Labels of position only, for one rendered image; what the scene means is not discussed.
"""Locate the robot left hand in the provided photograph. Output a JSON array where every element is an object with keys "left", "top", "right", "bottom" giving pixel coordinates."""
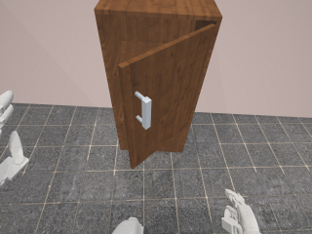
[{"left": 0, "top": 90, "right": 29, "bottom": 187}]

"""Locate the robot left shin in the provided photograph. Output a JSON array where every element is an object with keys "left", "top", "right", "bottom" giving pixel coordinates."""
[{"left": 129, "top": 217, "right": 138, "bottom": 222}]

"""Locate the robot right hand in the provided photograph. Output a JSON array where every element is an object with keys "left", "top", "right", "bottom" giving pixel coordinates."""
[{"left": 221, "top": 189, "right": 260, "bottom": 234}]

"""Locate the robot left thigh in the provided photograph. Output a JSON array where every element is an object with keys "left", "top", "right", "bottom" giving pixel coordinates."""
[{"left": 112, "top": 219, "right": 144, "bottom": 234}]

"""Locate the handle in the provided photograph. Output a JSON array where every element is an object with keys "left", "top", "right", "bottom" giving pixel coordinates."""
[{"left": 135, "top": 91, "right": 152, "bottom": 130}]

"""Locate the cupboard door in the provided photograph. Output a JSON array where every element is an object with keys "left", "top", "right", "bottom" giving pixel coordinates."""
[{"left": 117, "top": 23, "right": 216, "bottom": 169}]

